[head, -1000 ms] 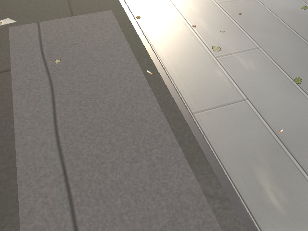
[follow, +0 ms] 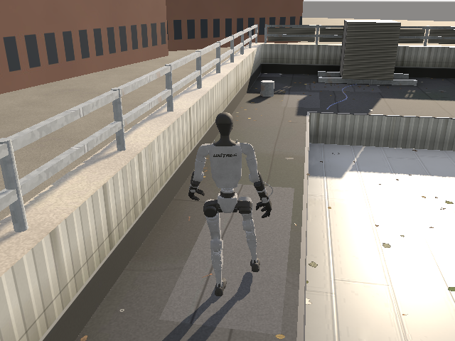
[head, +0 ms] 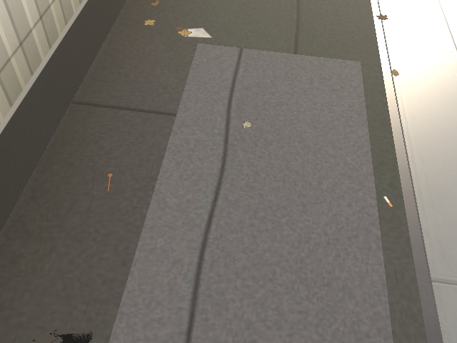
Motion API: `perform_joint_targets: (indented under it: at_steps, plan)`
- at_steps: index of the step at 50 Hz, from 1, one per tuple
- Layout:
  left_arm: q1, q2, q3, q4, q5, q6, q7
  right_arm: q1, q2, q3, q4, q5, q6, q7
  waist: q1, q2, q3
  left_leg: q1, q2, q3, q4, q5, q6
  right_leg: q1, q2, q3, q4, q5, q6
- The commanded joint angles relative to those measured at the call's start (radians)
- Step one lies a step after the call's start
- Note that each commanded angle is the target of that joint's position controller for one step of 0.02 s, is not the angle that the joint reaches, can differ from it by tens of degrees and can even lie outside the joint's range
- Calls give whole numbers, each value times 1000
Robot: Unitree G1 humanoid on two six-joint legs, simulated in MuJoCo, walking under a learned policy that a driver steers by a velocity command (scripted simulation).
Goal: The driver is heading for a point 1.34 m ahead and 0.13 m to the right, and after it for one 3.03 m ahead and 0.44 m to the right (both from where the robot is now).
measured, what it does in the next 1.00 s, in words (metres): walks ahead: right foot, then left foot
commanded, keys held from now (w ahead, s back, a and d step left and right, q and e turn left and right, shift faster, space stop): w+q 0.08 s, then w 0.56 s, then w+e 0.36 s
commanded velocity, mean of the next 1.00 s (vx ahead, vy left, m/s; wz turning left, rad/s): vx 0.50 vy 0.00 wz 0.08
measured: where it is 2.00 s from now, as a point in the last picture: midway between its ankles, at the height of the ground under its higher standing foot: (228, 182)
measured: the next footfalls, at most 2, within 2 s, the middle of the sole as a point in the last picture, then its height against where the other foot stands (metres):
right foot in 0.18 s outside the picture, level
left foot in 0.70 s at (158, 336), level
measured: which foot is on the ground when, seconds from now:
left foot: down 0.00-0.20, up 0.22-0.68, down 0.70-1.00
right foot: up 0.00-0.16, down 0.18-0.72, up 0.74-1.00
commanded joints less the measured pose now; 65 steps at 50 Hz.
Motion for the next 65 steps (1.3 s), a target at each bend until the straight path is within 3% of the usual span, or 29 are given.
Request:
perform_joint_targets:
  at_steps: [1,6,8,9,10,11,12,13,15,18,22,26,31,33,34,35,36,37,38,40,42,48,56,59,61,62,63,64,65]
  plan:
    - [-96,32,-2,-94,-11,-8,-10,34,-157,-32,-61,11,-10,-16,-13,118,-6,-60,214,-188,-75,259,105,106,86,-59,-187,104,4]
    - [-150,76,4,-146,-17,-37,-46,70,-162,-31,-60,5,13,-30,-22,138,-18,105,287,-310,45,255,96,129,113,-40,-313,29,-35]
    - [-58,89,13,-135,-17,-50,-48,64,-153,-27,-56,-4,24,-31,27,168,-50,119,278,-312,113,416,76,276,131,-72,-358,-17,-81]
    - [59,119,27,-111,-7,-55,-42,41,-135,-18,-67,-9,23,-26,85,164,-124,88,227,-273,230,524,50,464,111,-67,-375,14,-125]
    - [244,171,41,-91,4,-52,-32,12,-107,-2,-93,-24,19,-20,168,95,-266,-58,170,-203,488,396,13,756,-39,84,-331,30,-203]
    - [389,243,69,-32,7,-38,-35,184,-40,19,-82,-1,5,-15,127,-213,-407,-433,26,-92,827,-85,-68,1129,-254,504,-371,-146,-388]
    - [391,159,53,-28,-19,-33,-40,182,-106,14,-70,11,-3,-13,134,-209,-341,-585,62,-118,955,-340,-70,1102,-297,692,-476,-385,-376]
    - [323,95,35,-38,-30,-28,-37,59,-172,-4,-88,17,-2,-12,144,-89,-164,-645,107,-119,1003,-254,-68,954,-259,571,-505,-463,-320]
    - [213,70,18,-49,-22,-18,-42,-70,-145,-3,-129,-15,-2,-10,91,43,-4,-603,176,-53,917,-135,-69,678,-178,364,-563,-264,-283]
    - [198,57,11,-33,-16,-22,-54,-14,-85,4,-116,-17,6,-5,36,-26,-16,-483,226,1,793,-86,-84,544,-99,195,-620,-79,-270]
    - [252,121,28,-5,-21,-17,-48,-124,-59,18,-153,-26,1,-7,63,-26,-8,-510,249,36,580,58,-109,539,-91,89,-653,51,-278]
    - [305,143,31,16,-35,6,-43,-253,-53,24,-178,-15,-13,4,114,-40,4,-436,219,78,347,219,-117,545,-56,6,-638,28,-235]
    - [366,169,35,50,-40,32,-40,-366,-82,18,-231,4,-29,26,138,-66,40,-433,194,88,211,143,-87,663,-124,50,-574,2,-215]
    - [364,179,37,54,-42,44,-36,-333,-103,8,-234,2,-41,32,99,-67,18,-328,167,105,144,98,-53,682,-137,68,-509,93,-196]
    - [351,177,33,51,-42,49,-33,-237,-132,-10,-207,-3,-44,28,43,-54,-32,-180,141,123,93,106,-31,665,-100,43,-406,218,-175]
    - [343,146,20,41,-33,48,-31,-79,-189,-35,-167,-16,-46,18,-30,-27,-138,74,197,70,110,140,5,557,-42,-4,-201,233,-143]
    - [370,58,-10,-3,-17,33,-32,96,-295,-62,-149,-41,-40,6,-74,154,-311,485,464,-257,138,146,116,199,76,-91,181,-73,-75]
    - [434,22,-24,3,-33,14,-30,143,-280,-60,-128,-29,-25,8,-59,339,-398,577,586,-559,31,29,199,-21,140,-24,405,-570,-57]
    - [367,128,6,2,-58,11,-30,113,-204,-39,-127,-18,-22,8,-70,223,-268,464,546,-474,4,-41,161,-97,88,35,496,-522,-57]
    - [266,124,11,-24,-48,20,-29,-27,-141,-18,-138,-20,-22,8,-12,141,-96,205,462,-243,-67,1,104,-69,17,-2,434,-368,-53]
    - [291,94,15,-16,-43,49,-26,-107,-108,-11,-135,-29,-34,9,49,168,-34,43,411,-115,-145,70,80,27,-19,8,383,-276,-44]
    - [227,53,14,-45,-37,71,-33,-98,-139,-30,-75,-37,-51,-2,66,100,14,36,391,114,-196,337,77,-31,-8,30,244,-47,-25]
    - [-34,21,-6,-162,-37,62,-89,-2,-209,-45,-19,-12,-9,-19,-29,76,93,221,434,240,-153,370,37,-51,14,-109,-104,11,-80]
    - [-21,52,9,-192,-37,67,-101,-17,-242,-54,-20,-2,12,-26,11,117,51,273,439,286,-25,707,6,59,76,-184,-137,-130,-129]
    - [150,113,44,-162,-37,74,-96,-37,-268,-61,-28,2,26,-35,117,141,-58,250,414,318,235,969,-21,304,162,-232,-169,-184,-180]
    - [311,174,78,-122,-37,78,-79,-44,-253,-54,-36,4,25,-39,204,104,-142,114,370,334,471,865,-57,574,183,-196,-240,-111,-221]
    - [392,278,104,-104,-37,87,-55,0,-150,-22,-73,-32,12,-34,182,-108,-223,-241,273,330,825,211,-106,897,-43,169,-257,-79,-314]
    - [359,312,96,-141,-30,70,-61,32,-101,4,-117,-28,-30,-16,116,-219,-380,-532,85,103,1086,-394,-136,1102,-239,740,-436,-210,-499]
    - [360,220,72,-140,-27,59,-69,-91,-195,-20,-138,7,-57,0,181,-80,-338,-638,149,-15,1109,-325,-117,1080,-214,660,-488,-233,-435]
